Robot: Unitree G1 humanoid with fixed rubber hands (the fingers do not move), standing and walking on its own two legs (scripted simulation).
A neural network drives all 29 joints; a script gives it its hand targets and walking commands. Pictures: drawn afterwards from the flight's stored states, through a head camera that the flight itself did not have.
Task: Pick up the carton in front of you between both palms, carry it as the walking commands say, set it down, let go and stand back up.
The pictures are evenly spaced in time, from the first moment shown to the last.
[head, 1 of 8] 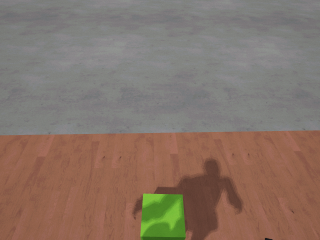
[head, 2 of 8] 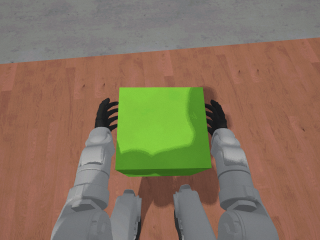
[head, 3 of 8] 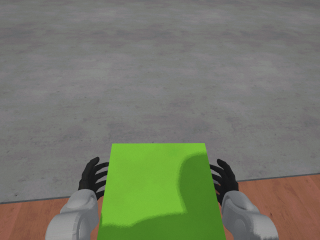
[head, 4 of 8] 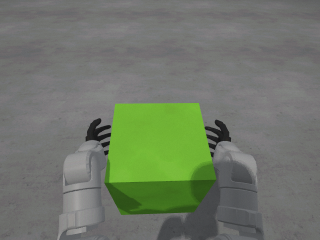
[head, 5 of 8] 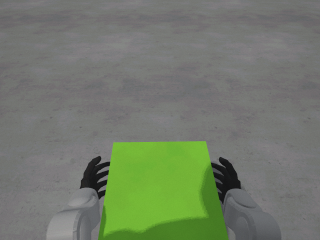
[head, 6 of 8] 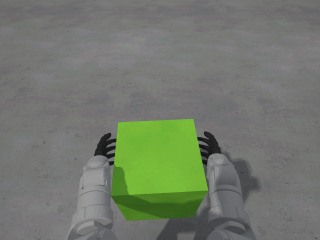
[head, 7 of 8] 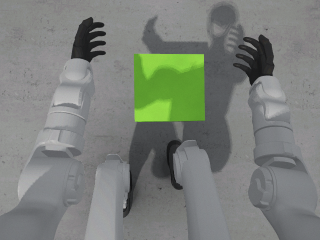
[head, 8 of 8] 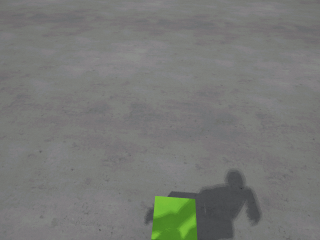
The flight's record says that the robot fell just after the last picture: no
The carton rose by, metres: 0.69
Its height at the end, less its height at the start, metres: -0.11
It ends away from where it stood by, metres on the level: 2.80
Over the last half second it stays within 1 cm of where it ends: yes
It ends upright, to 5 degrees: yes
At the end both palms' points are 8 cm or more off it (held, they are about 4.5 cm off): yes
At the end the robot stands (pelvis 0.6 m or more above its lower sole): yes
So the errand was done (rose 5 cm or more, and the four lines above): yes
